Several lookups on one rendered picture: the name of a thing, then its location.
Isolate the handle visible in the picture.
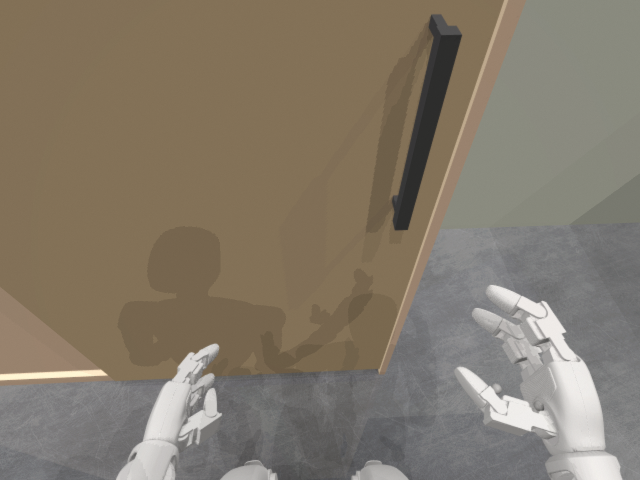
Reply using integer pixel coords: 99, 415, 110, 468
392, 14, 462, 230

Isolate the left robot hand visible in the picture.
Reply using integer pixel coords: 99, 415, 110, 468
143, 344, 222, 453

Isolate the right robot forearm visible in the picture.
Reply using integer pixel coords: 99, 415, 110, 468
545, 451, 622, 480

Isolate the left robot forearm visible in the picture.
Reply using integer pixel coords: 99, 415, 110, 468
116, 440, 179, 480

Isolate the right robot hand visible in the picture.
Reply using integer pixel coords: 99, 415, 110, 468
454, 285, 606, 456

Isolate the wardrobe door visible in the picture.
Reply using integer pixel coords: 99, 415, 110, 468
0, 0, 504, 381
0, 287, 101, 374

